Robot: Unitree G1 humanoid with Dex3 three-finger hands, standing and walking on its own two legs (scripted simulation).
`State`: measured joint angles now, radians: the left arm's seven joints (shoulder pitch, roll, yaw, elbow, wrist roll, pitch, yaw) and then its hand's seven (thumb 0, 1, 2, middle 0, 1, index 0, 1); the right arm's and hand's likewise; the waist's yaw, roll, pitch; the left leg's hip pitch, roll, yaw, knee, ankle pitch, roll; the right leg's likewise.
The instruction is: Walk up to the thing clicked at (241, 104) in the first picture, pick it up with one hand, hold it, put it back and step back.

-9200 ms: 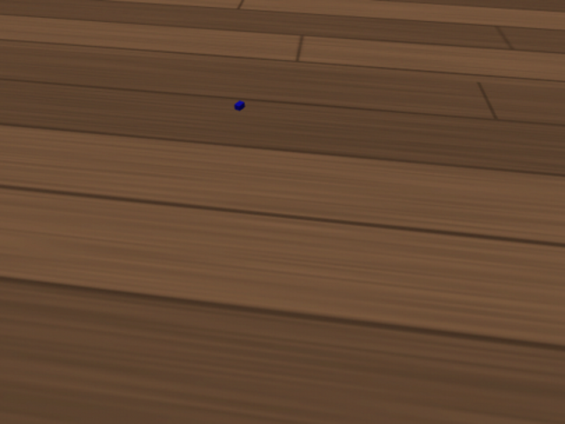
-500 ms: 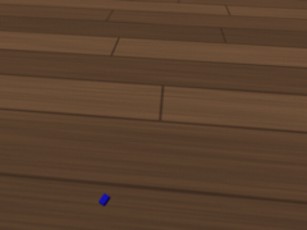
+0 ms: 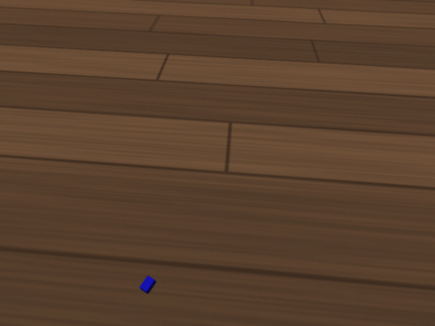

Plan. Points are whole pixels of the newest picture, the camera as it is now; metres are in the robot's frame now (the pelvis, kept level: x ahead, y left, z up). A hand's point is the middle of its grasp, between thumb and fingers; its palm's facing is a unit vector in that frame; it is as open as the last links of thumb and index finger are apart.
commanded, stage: stand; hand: left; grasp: from above
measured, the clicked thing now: (147, 284) +0.44 +0.30 -0.77
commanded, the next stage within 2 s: rise first in 0.44 s
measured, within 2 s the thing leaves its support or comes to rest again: neither
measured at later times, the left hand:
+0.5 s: hand out of the picture +0.07 +0.26 -0.16, palm faces -0.03 -0.94 -0.35, open 7.4 cm
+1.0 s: hand out of the picture +0.14 +0.27 -0.19, palm faces -0.05 -0.89 -0.45, open 12.1 cm
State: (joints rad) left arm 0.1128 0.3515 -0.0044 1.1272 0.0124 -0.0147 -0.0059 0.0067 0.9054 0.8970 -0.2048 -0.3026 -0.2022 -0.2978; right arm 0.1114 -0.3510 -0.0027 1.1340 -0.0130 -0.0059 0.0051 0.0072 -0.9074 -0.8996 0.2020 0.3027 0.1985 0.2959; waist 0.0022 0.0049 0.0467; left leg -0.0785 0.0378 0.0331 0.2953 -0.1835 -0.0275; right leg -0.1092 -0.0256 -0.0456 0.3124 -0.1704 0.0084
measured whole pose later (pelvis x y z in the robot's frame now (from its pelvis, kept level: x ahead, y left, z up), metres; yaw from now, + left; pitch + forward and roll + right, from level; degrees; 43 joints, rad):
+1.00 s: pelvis -0.01 +0.01 -0.04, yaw +0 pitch +10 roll -1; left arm 0.02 0.29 0.15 0.88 0.19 0.17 0.08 0.00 -0.16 0.86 -0.27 -0.84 -0.25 -0.85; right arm 0.25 -0.24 -0.03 0.68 0.02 -0.07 -0.01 0.01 -0.88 -0.89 0.20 0.30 0.20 0.30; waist -0.02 0.00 -0.03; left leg -0.56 0.03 0.02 0.76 -0.38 -0.01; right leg -0.57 -0.04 -0.04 0.74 -0.34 0.02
